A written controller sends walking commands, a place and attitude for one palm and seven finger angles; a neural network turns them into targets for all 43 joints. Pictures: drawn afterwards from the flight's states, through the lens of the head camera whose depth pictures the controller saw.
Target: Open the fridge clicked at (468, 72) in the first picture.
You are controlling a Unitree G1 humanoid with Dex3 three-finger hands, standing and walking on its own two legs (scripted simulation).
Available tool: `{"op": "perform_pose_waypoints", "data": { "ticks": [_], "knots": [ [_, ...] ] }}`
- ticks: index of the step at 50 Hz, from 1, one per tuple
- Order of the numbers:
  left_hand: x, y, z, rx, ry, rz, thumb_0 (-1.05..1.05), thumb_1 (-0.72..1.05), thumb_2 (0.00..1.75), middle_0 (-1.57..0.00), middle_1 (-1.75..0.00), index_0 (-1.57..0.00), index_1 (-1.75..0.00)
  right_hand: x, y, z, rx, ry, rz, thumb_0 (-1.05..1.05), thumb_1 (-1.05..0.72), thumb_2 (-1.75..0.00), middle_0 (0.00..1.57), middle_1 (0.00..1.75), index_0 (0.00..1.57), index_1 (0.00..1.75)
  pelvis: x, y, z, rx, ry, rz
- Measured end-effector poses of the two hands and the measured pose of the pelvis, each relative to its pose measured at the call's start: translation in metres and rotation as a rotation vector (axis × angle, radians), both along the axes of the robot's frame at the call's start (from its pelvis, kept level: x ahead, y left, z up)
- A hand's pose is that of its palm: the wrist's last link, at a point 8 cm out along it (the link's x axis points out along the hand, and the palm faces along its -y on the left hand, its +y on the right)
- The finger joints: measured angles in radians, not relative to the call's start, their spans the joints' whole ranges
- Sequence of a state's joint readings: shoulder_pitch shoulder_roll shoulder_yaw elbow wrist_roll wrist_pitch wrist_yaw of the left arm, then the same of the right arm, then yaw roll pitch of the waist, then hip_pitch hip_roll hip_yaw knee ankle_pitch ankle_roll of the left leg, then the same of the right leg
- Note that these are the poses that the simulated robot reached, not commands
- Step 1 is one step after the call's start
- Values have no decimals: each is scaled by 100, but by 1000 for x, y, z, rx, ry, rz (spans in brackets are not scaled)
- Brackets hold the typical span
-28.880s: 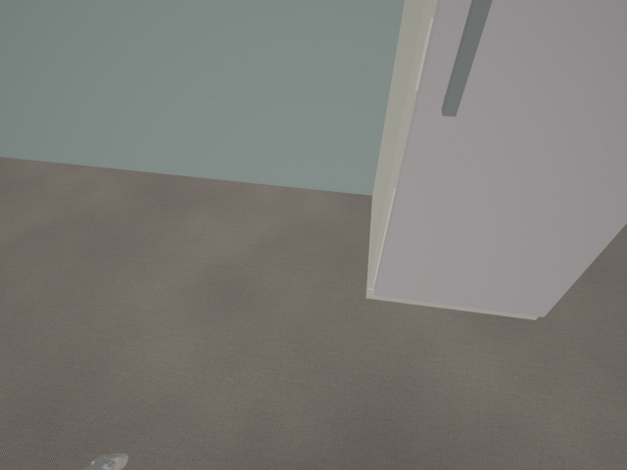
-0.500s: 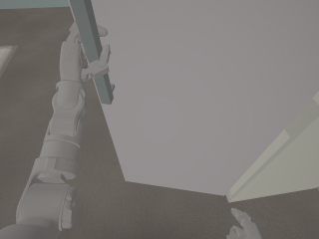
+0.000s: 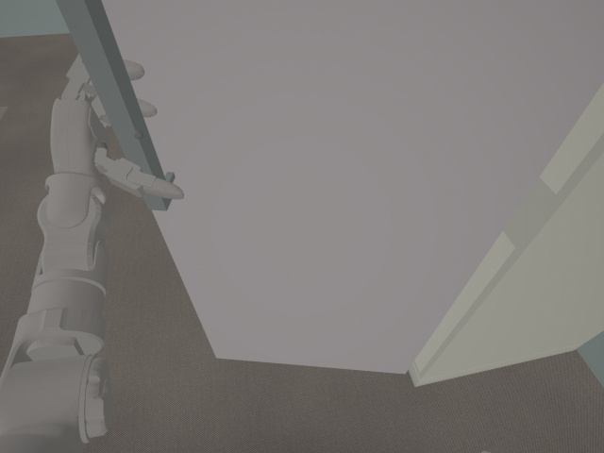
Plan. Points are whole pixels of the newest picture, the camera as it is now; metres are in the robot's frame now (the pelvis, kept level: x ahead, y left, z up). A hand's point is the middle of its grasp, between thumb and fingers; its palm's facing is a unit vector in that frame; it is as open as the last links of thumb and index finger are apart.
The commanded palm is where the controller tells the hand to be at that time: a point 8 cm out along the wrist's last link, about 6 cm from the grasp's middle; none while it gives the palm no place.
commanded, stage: loosen the grip on the handle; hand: left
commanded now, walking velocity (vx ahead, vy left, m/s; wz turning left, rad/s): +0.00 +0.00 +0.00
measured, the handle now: (128, 93) +0.45 +0.22 +0.25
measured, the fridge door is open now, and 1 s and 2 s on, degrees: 74 71 71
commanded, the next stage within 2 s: slip the hand off the handle in 0.06 s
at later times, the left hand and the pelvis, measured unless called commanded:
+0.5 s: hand (100, 131) +0.43 +0.26 +0.21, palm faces +0.18 -0.98 -0.12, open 14.7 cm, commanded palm +0.39 +0.31 +0.21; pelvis +0.05 +0.02 +0.00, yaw +0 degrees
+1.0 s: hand (53, 159) +0.38 +0.29 +0.21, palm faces +0.17 -0.98 -0.10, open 14.7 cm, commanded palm +0.34 +0.33 +0.21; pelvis +0.03 +0.03 +0.00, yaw +0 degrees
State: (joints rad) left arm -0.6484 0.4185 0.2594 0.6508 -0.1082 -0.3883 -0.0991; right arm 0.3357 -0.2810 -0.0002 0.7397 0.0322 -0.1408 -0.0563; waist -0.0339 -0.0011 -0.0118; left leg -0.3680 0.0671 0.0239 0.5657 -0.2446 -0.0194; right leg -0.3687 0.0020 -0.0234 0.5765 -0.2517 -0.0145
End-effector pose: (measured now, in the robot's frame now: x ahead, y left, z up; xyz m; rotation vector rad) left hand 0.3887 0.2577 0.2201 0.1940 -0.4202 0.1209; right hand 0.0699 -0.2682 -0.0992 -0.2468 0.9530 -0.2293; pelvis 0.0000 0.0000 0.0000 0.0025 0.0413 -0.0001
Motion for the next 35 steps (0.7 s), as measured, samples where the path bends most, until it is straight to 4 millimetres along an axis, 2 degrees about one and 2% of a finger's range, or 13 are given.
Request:
{"op": "perform_pose_waypoints", "data": {
  "ticks": [7, 11, 17, 24, 35],
  "knots": [
    [6, 8, -6, -69, 24, -1, -1, -54, 20, -40, -126, -27, -119, 48, 13, 6, 20, -91, 35, 2, -90, -90, 20, 30, 20, 30, 16, 3, 1, -1, 10, -3],
    [6, 19, -11, -70, 31, 42, -2, -55, 20, -34, -121, -26, -117, 76, 24, 9, 31, -133, 72, 1, -90, -90, 20, 30, 20, 30, 24, 7, 0, -1, 23, 2],
    [10, 34, -12, -35, 29, 48, -2, -56, 20, -32, -118, -25, -116, 101, 38, 11, 34, -146, 106, 1, -90, -90, 20, 30, 20, 30, 33, 13, -1, -6, 39, 10],
    [12, 48, -8, -48, 29, 22, -2, -56, 20, -30, -118, -25, -116, 108, 49, 10, 40, -133, 93, 1, -90, -90, 20, 30, 21, 30, 44, 22, -1, -11, 41, 8],
    [-3, 77, -7, -54, 42, 55, -2, -56, 20, -27, -115, -25, -115, 95, 56, 6, 42, -96, 75, 1, -90, -90, 20, 30, 20, 30, 46, 29, -1, -14, 34, 5]
  ]
}}
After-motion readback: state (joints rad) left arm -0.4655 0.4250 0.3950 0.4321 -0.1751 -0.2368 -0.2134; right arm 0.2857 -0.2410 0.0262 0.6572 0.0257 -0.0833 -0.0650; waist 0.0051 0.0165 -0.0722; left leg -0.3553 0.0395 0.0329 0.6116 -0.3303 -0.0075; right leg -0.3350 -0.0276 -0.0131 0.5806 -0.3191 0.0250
